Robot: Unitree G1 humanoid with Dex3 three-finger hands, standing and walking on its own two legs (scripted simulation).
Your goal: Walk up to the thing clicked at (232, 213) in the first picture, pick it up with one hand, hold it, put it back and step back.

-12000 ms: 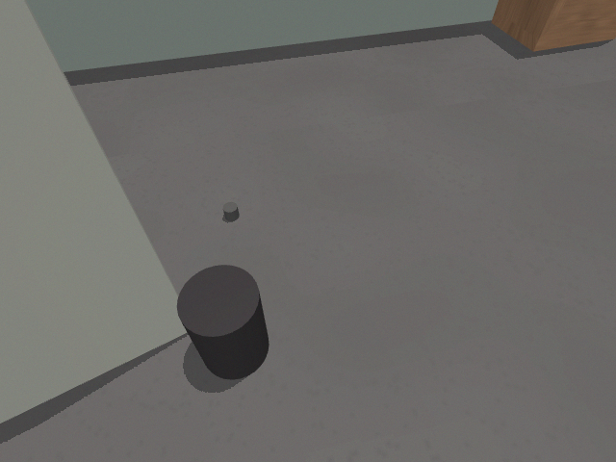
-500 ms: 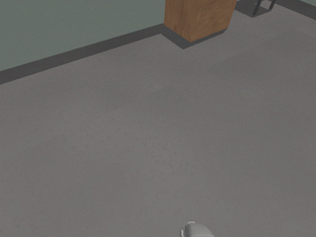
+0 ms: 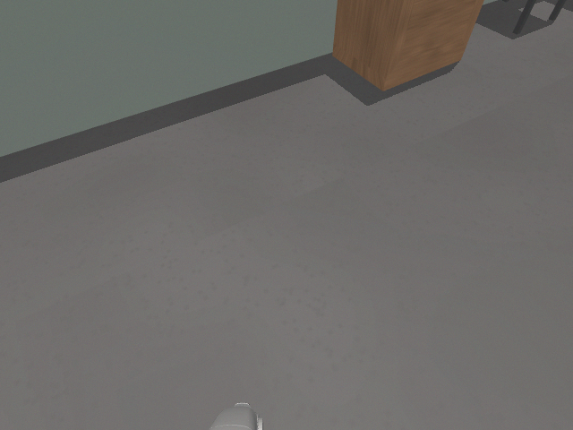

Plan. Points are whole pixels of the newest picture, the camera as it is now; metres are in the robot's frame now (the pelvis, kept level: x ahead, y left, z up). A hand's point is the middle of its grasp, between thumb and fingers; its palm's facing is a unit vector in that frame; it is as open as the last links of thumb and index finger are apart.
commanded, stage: walk up
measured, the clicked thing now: out of the picture -0.05 +0.86 -0.74
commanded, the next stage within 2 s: stand in 1.36 s
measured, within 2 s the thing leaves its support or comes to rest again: neither
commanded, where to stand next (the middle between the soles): +0.24 +0.01 m, yaw +0 degrees
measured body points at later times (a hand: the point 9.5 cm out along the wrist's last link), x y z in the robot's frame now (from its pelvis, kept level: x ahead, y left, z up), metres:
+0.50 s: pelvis +0.13 -0.01 -0.02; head +0.16 -0.02 +0.43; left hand +0.21 +0.31 -0.12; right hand +0.19 -0.32 -0.14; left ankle +0.13 +0.13 -0.73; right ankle +0.21 -0.13 -0.73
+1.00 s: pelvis +0.16 +0.01 +0.01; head +0.17 +0.02 +0.46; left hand +0.25 +0.31 -0.13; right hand +0.23 -0.30 -0.12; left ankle +0.15 +0.13 -0.73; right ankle +0.21 -0.13 -0.73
